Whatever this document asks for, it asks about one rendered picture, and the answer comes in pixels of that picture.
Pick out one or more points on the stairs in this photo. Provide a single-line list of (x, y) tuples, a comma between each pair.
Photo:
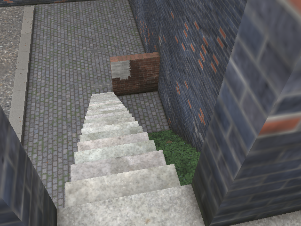
[(115, 157)]

